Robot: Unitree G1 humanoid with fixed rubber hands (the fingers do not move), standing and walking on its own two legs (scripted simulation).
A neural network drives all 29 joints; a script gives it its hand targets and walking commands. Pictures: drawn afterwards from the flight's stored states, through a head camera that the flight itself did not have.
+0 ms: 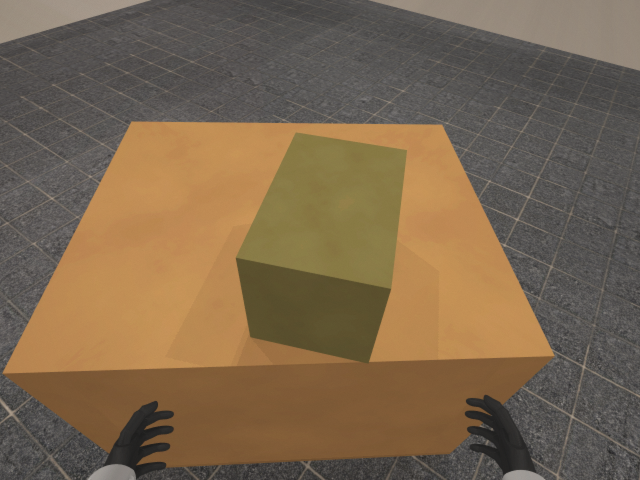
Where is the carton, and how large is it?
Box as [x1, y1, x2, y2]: [236, 132, 406, 363]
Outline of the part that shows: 296,132 236,256 250,336 368,363 391,286 406,150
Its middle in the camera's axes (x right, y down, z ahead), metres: +0.02 +0.01 +0.68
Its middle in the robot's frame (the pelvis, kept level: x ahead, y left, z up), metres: +0.50 -0.01 -0.04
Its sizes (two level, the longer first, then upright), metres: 0.311 0.206 0.215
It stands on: a pedestal, 0.63 m high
